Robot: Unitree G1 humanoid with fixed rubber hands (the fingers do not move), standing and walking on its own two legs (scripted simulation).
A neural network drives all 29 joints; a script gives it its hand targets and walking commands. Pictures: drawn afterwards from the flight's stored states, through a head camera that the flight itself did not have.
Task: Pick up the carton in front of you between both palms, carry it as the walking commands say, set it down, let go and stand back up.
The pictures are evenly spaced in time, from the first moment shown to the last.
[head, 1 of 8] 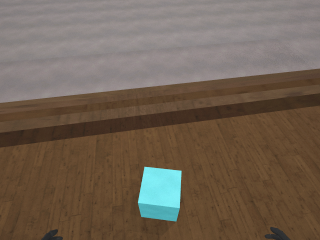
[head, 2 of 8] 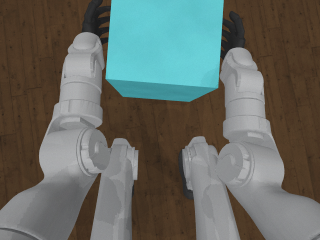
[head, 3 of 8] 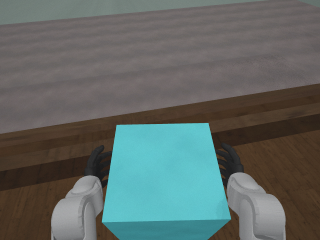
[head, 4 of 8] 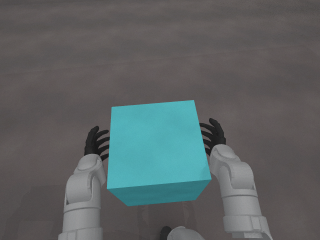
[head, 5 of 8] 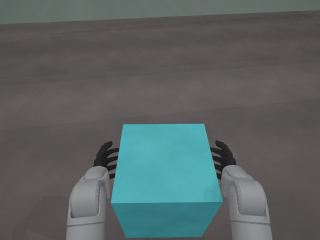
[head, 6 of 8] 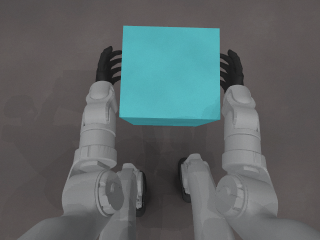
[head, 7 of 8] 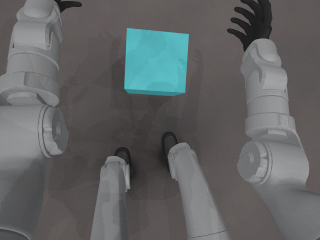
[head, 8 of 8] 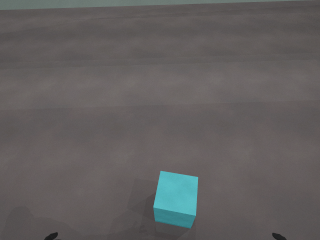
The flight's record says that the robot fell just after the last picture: no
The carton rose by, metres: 0.69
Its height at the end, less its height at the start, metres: -0.96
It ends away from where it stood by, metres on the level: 4.77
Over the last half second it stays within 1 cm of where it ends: yes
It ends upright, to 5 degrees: yes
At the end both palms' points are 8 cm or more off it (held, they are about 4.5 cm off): yes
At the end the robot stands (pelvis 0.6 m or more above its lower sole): yes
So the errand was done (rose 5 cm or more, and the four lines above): yes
